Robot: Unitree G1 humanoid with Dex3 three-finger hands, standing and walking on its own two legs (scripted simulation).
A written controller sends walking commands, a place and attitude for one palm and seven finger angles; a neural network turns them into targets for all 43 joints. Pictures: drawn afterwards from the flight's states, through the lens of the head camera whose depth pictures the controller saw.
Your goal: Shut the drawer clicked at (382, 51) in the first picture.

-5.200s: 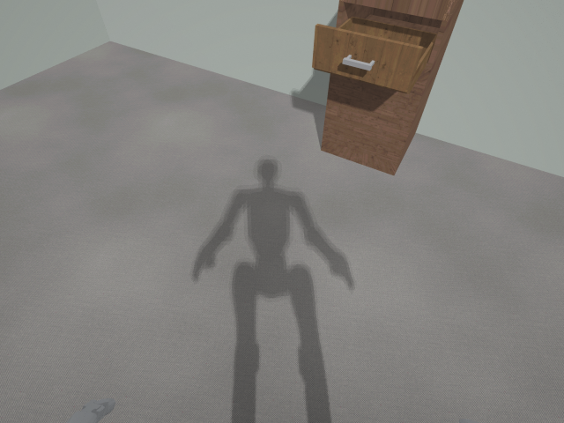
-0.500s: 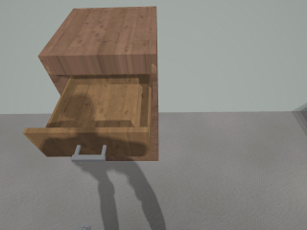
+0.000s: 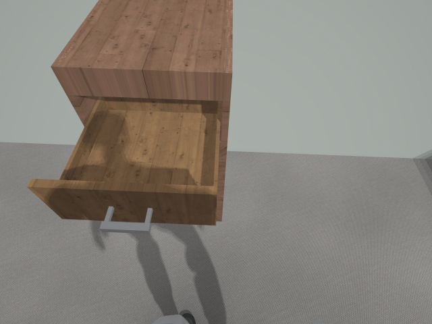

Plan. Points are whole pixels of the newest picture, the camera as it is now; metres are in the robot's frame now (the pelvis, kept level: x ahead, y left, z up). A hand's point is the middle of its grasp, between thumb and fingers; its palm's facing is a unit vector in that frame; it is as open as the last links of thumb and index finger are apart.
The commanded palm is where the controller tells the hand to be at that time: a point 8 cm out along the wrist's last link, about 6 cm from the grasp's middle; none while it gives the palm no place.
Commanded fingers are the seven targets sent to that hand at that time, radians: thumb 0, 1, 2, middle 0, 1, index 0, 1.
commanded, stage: come to a stop and stand still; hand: left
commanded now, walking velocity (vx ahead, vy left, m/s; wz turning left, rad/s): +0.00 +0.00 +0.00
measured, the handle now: (128, 219) +0.32 +0.23 -0.07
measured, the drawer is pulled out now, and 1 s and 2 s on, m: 0.28 0.28 0.28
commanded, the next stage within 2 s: look again from close up in 0.84 s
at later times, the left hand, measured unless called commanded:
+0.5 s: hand out of the picture -0.04 +0.12 -0.17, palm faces +0.07 -0.98 -0.19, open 7.3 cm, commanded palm none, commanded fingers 0.00 0.90 0.90 -0.20 -0.30 -0.20 -0.30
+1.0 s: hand out of the picture -0.08 +0.12 -0.17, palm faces +0.06 -0.99 -0.16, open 7.4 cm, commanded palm none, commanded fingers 0.00 0.90 0.90 -0.20 -0.30 -0.20 -0.30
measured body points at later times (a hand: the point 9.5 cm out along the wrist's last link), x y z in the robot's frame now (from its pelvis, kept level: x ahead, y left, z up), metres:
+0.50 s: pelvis -0.04 -0.06 +0.01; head -0.04 -0.06 +0.46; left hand -0.04 +0.17 -0.15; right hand -0.06 -0.28 -0.16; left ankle -0.04 +0.10 -0.73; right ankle -0.05 -0.13 -0.73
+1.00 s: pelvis -0.05 -0.03 +0.01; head -0.04 -0.03 +0.45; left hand -0.08 +0.17 -0.16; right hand -0.07 -0.24 -0.16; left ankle -0.04 +0.10 -0.73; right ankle -0.05 -0.13 -0.73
